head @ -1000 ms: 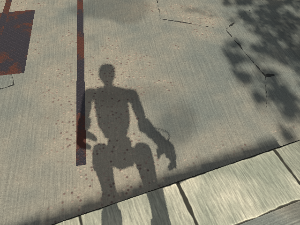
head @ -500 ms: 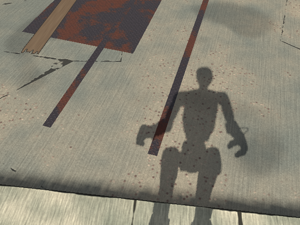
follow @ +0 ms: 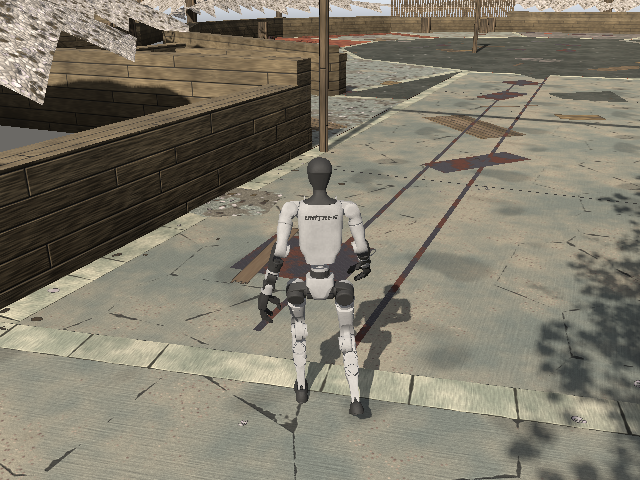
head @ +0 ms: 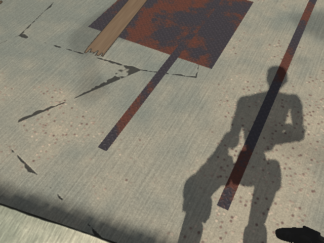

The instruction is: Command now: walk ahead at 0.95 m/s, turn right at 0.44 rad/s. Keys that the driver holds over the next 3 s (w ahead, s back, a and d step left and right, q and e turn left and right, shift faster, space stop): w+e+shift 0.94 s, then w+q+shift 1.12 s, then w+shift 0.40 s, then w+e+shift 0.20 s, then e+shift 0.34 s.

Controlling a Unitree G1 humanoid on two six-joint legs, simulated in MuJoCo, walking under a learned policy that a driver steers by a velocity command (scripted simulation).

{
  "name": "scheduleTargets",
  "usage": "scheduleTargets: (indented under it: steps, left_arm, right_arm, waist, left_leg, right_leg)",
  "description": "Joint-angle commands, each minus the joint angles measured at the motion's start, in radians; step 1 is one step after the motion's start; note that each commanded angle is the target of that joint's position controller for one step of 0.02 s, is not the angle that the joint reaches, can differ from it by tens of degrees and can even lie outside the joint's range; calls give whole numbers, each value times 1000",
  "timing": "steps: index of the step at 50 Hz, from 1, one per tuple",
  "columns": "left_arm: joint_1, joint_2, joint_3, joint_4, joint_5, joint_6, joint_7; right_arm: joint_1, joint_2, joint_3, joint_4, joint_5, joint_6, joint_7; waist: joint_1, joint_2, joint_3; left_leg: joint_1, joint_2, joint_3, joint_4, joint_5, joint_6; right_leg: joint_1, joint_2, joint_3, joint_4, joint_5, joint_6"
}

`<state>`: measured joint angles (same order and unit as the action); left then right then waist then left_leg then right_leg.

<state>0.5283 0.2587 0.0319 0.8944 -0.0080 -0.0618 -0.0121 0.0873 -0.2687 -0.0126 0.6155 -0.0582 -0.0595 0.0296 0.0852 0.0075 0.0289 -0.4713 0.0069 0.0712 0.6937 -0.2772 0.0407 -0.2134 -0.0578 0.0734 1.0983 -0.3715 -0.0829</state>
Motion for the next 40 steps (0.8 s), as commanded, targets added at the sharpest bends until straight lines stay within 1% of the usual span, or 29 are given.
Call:
scheduleTargets:
  steps: [1,3,5,7,9,11,13,14,16,19,20,21,22,23,24,25,26,27,28,29,30,31,33,35,36,37,38,39,40]
  left_arm:
    - [-157,108,29,-139,3,-21,-10]
    - [-108,71,28,-106,23,21,-28]
    - [-180,54,29,-122,24,51,-41]
    - [-283,37,21,-162,20,56,-53]
    - [-371,46,15,-187,23,49,-71]
    - [-340,73,24,-174,35,45,-88]
    - [-352,84,32,-158,34,24,-96]
    - [-385,82,28,-164,32,19,-99]
    - [-395,92,32,-147,50,26,-94]
    - [-96,135,50,-54,66,42,-56]
    - [149,183,85,31,34,56,-37]
    - [202,225,109,45,45,42,-16]
    - [180,312,119,73,29,42,-4]
    - [167,270,86,75,25,29,-1]
    - [134,201,70,49,23,27,-2]
    - [59,244,85,15,33,34,7]
    - [-23,306,102,-2,34,29,21]
    - [-66,256,86,-26,40,15,14]
    - [-93,202,66,-30,37,-6,16]
    - [-179,189,57,-57,30,-16,30]
    - [-205,193,58,-59,32,-27,37]
    - [-225,202,65,-59,19,-33,29]
    - [-188,212,76,-52,1,-41,7]
    - [-122,218,87,-42,-4,-28,-2]
    - [-111,237,93,-40,8,-22,-3]
    - [-136,252,95,-39,19,-22,-6]
    - [-197,167,74,-72,13,-35,-5]
    - [-138,5,37,-146,-20,-42,0]
    - [-155,64,29,-181,-2,-30,7]
  right_arm:
    - [268,-146,-63,59,9,-13,-23]
    - [232,-85,-44,75,31,-28,-27]
    - [237,-68,-41,108,51,-51,-23]
    - [217,-60,-39,129,49,-69,-20]
    - [237,-62,-40,159,46,-79,-31]
    - [282,-102,-50,183,40,-87,-46]
    - [327,-87,-46,223,49,-96,-60]
    - [305,-95,-47,226,41,-95,-64]
    - [350,-126,-46,246,55,-80,-83]
    - [297,-169,-55,252,42,-41,-112]
    - [229,-185,-67,235,35,-36,-106]
    - [112,-157,-70,217,52,-24,-79]
    - [43,-23,-29,138,16,-32,-67]
    - [102,56,8,52,24,-53,-61]
    - [110,25,19,13,-3,-67,-46]
    - [114,-20,16,10,-19,-78,-38]
    - [92,-57,10,17,-33,-70,-36]
    - [68,-97,2,40,-54,-53,-33]
    - [-25,-89,7,3,-32,-39,-36]
    - [-97,-101,13,-36,-3,-31,-30]
    - [-112,-82,17,-38,1,-28,-25]
    - [-81,-55,24,-26,21,-23,-19]
    - [-32,-71,11,3,54,-17,-17]
    - [-41,-86,2,-1,51,-23,-32]
    - [51,-112,-13,24,48,-29,-41]
    - [223,-141,-35,63,47,-31,-51]
    - [450,-216,-64,98,22,-38,-65]
    - [458,-298,-78,93,-21,-37,-64]
    - [314,-266,-88,85,2,-27,-55]
  waist:
    - [-146,67,-82]
    - [-85,128,-12]
    - [-64,100,79]
    - [-50,107,144]
    - [-63,100,135]
    - [-41,59,66]
    - [-33,33,65]
    - [-24,4,88]
    - [-24,0,52]
    - [107,41,-13]
    - [221,-1,-137]
    - [287,-155,-41]
    - [192,-329,67]
    - [44,-220,-47]
    - [4,15,-140]
    - [-32,62,-103]
    - [-71,30,-19]
    - [-94,138,68]
    - [-118,165,163]
    - [-142,189,232]
    - [-138,151,223]
    - [-138,71,155]
    - [-99,-18,63]
    - [-57,-33,14]
    - [-102,-19,-55]
    - [-215,-11,-150]
    - [-328,36,-264]
    - [-226,324,-362]
    - [-156,359,-289]
  left_leg:
    - [482,321,-441,-432,-220,55]
    - [343,266,-274,-492,-121,32]
    - [290,231,-132,-552,40,8]
    - [220,159,30,-605,201,-16]
    - [244,136,123,-611,375,-5]
    - [402,180,165,-526,640,-5]
    - [573,174,198,-473,595,-43]
    - [519,140,257,-466,545,-68]
    - [531,159,265,-325,785,-69]
    - [561,229,237,189,1114,-50]
    - [463,200,197,548,1099,-34]
    - [140,37,191,1096,293,-26]
    - [-347,-69,120,1389,-453,-31]
    - [-527,-15,-29,1316,-388,-42]
    - [-562,26,-121,1171,-350,-37]
    - [-586,32,-154,1058,-350,-47]
    - [-601,58,-187,1003,-401,-62]
    - [-584,91,-193,959,-420,-73]
    - [-538,142,-213,751,-191,-110]
    - [-307,176,-198,441,-12,-157]
    - [-34,168,-165,282,167,-168]
    - [197,147,-137,165,309,-156]
    - [288,86,-92,69,412,-121]
    - [259,28,-87,-77,329,-102]
    - [343,-19,-85,-120,225,-93]
    - [515,-30,-59,-113,134,-85]
    - [749,116,-204,-97,-110,-56]
    - [867,455,-791,-343,-418,18]
    - [757,468,-1051,-490,-686,71]
  right_leg:
    - [-514,-46,28,212,141,-29]
    - [-449,-73,12,169,164,-4]
    - [-487,-80,-2,111,222,5]
    - [-458,-63,-58,-57,355,-1]
    - [-413,-33,-140,-181,458,-11]
    - [-417,-22,-172,-166,547,-58]
    - [-486,-18,-159,-316,764,-110]
    - [-390,0,-186,-481,851,-109]
    - [-198,89,-277,-546,878,-99]
    - [15,100,-278,-565,713,-143]
    - [295,100,-215,-599,702,-169]
    - [436,43,-116,-745,652,-274]
    - [573,10,-73,-428,956,-260]
    - [663,-71,180,-403,1127,-322]
    - [652,-121,383,-508,744,-374]
    - [522,-191,593,-702,307,-407]
    - [341,-273,772,-819,29,-432]
    - [162,-245,772,-833,-126,-409]
    - [-59,-211,717,-870,-127,-372]
    - [-346,-120,597,-971,-76,-322]
    - [-524,-33,470,-957,106,-279]
    - [-588,36,343,-923,201,-231]
    - [-419,75,275,-819,390,-185]
    - [-165,82,299,-682,523,-144]
    - [-77,100,294,-524,646,-117]
    - [-86,129,259,-283,702,-95]
    - [-247,171,211,51,567,-73]
    - [-493,243,120,359,-153,-53]
    - [-630,162,66,414,-59,-63]
